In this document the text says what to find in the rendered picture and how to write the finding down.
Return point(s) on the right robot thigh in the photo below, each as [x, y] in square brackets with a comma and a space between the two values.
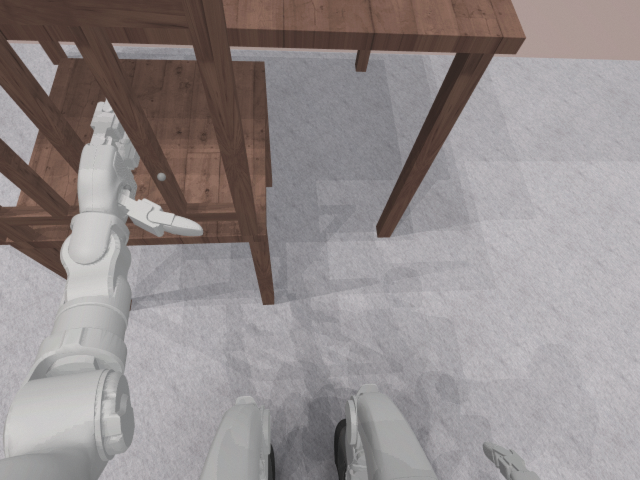
[392, 451]

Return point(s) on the robot thigh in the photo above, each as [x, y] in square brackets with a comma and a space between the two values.
[392, 451]
[242, 438]

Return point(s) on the left robot thigh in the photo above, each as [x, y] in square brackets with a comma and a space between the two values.
[242, 438]

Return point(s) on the right robot hand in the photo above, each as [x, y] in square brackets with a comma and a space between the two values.
[511, 465]

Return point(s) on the chair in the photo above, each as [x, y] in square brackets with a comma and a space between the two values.
[203, 123]

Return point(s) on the left robot hand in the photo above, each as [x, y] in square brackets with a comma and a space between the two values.
[105, 168]

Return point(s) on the table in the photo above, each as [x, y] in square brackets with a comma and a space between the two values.
[473, 29]

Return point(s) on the left robot upper arm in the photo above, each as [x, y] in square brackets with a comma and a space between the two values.
[68, 427]

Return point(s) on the left robot forearm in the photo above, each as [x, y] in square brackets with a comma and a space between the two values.
[92, 317]

